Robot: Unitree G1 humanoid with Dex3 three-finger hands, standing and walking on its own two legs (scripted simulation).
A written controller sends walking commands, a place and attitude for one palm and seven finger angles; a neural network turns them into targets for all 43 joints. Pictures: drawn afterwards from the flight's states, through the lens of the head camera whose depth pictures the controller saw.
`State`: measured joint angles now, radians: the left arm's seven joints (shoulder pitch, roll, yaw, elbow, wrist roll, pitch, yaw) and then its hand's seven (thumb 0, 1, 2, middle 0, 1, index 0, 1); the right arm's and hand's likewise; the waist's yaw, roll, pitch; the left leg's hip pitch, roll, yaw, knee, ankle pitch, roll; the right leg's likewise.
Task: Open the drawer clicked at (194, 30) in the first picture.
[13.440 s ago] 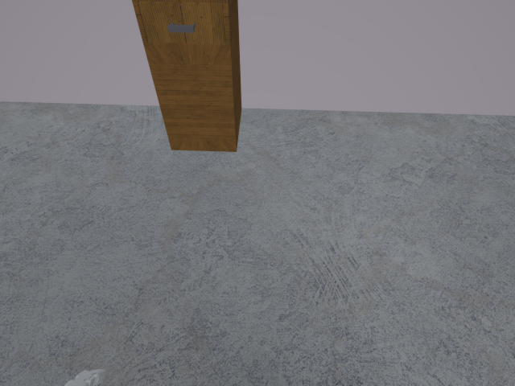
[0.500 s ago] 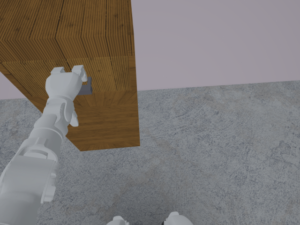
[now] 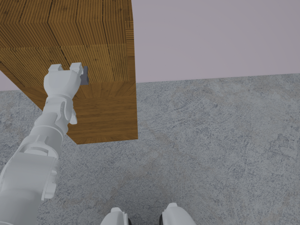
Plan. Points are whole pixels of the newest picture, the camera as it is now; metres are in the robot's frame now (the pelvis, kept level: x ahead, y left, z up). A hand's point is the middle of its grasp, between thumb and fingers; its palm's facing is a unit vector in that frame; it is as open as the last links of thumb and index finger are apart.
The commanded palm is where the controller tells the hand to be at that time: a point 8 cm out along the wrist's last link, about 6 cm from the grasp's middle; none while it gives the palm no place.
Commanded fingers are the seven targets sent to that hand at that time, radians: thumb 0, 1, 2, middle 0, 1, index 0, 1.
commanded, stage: lower the fingers behind the handle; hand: left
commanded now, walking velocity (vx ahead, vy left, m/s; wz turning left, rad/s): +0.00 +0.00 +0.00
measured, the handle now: (69, 75) +0.55 +0.20 +0.01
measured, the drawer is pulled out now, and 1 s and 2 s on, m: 0.00 0.00 0.04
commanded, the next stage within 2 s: close the thumb around the handle in 0.44 s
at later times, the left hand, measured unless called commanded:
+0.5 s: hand (70, 94) +0.49 +0.20 -0.01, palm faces -0.07 -0.04 -1.00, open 13.8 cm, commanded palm +0.47 +0.20 +0.04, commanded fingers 0.00 -0.50 0.30 -0.30 -1.20 -0.30 -1.20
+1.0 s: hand (70, 94) +0.49 +0.20 -0.01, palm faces -0.06 -0.04 -1.00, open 8.2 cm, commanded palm +0.47 +0.21 +0.04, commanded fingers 0.00 0.84 0.88 -0.40 -1.34 -0.40 -1.34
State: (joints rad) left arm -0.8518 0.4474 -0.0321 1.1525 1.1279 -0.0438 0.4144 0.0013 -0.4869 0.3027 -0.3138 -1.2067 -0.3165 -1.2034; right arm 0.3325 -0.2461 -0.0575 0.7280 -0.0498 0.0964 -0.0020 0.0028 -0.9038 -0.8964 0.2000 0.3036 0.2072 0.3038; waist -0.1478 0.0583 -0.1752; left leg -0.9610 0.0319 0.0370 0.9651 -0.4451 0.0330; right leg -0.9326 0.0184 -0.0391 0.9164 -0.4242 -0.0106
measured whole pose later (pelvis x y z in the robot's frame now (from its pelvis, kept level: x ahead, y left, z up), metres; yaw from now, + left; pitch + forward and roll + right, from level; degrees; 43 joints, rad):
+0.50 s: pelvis +0.00 +0.00 +0.00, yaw -1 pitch +25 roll -2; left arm -0.82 0.46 -0.01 1.11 1.12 -0.07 0.40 0.00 -0.49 0.30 -0.30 -1.20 -0.32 -1.20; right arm 0.36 -0.25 -0.05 0.73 -0.05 0.10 -0.01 0.00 -0.90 -0.90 0.20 0.30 0.21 0.30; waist -0.14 0.06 -0.18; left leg -0.97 0.04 0.04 0.98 -0.45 0.03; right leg -0.95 0.03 -0.03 0.93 -0.43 -0.01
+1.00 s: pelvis +0.00 +0.00 +0.00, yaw -1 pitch +25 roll -2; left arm -0.81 0.45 -0.02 1.10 1.12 -0.05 0.42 0.00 0.32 0.65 -0.34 -1.27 -0.37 -1.29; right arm 0.34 -0.25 -0.05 0.73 -0.05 0.10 0.00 0.00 -0.90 -0.90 0.20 0.30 0.21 0.30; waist -0.14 0.06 -0.18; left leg -0.96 0.04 0.04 0.98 -0.45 0.04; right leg -0.93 0.02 -0.03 0.93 -0.43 -0.01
